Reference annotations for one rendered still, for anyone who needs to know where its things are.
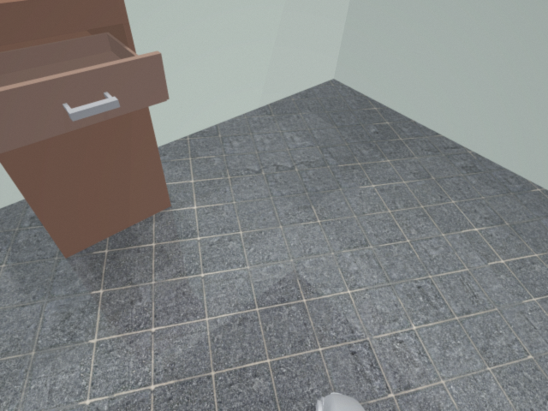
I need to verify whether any drawer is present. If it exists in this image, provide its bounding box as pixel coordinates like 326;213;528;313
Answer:
0;33;169;154

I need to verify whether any robot right thigh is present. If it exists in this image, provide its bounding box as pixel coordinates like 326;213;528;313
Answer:
316;394;366;411

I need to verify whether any cabinet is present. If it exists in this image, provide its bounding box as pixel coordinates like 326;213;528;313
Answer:
0;0;171;259

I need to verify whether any handle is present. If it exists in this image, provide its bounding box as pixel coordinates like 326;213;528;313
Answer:
63;92;120;121

